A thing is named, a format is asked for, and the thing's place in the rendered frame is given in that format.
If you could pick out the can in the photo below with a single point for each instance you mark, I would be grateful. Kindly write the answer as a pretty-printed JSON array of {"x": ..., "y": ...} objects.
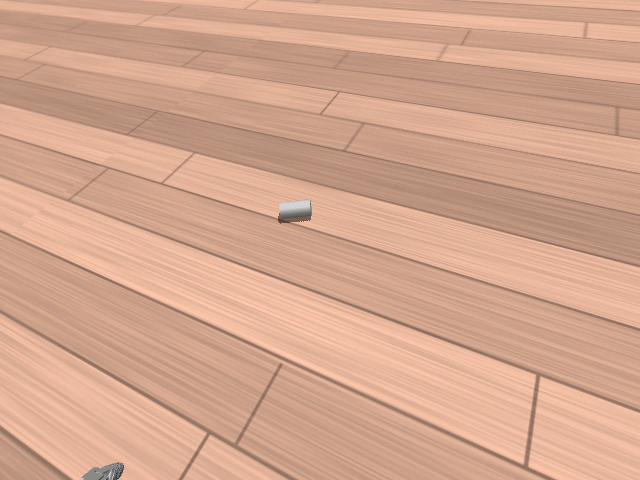
[{"x": 293, "y": 209}]

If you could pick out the left robot hand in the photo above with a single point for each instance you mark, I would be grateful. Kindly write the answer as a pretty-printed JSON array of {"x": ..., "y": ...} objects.
[{"x": 108, "y": 472}]

